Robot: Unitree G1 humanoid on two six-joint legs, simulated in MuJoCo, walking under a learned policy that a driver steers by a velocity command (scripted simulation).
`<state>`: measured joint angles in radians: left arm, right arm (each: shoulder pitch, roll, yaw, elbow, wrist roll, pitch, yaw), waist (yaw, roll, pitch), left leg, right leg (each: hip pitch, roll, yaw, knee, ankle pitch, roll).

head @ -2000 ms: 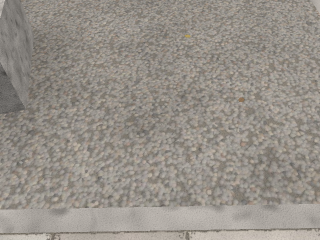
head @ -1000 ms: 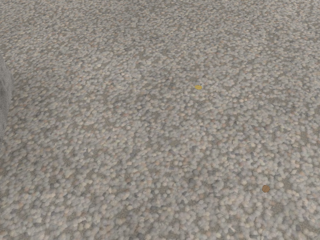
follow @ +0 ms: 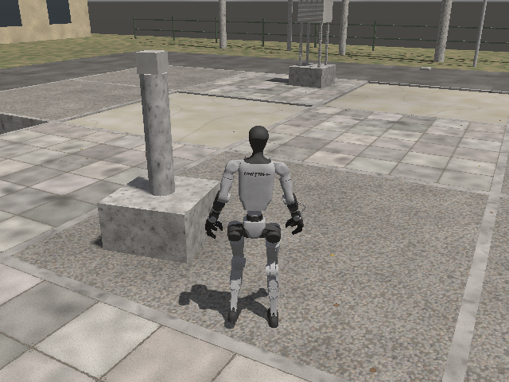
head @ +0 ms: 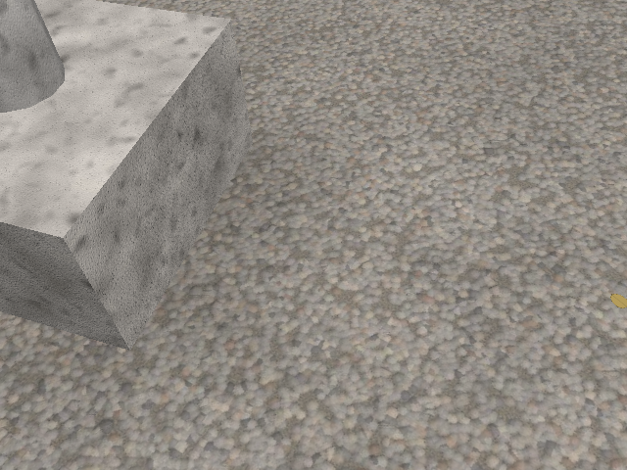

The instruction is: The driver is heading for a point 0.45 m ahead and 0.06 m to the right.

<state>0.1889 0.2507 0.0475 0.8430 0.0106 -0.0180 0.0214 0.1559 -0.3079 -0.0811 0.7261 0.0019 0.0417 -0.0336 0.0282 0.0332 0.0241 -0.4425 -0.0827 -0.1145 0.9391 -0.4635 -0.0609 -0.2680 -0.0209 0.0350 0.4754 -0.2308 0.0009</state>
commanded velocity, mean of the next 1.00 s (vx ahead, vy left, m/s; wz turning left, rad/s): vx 0.00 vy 0.00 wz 0.03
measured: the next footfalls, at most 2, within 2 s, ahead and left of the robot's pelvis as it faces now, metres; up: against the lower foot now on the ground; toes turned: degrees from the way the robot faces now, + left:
left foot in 0.12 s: +0.02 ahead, +0.14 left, +0.00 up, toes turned -3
left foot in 1.98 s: +0.42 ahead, +0.12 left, +0.00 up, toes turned +2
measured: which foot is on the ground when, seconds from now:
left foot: up 0.00-0.10, down 0.12-1.00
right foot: down 0.00-1.00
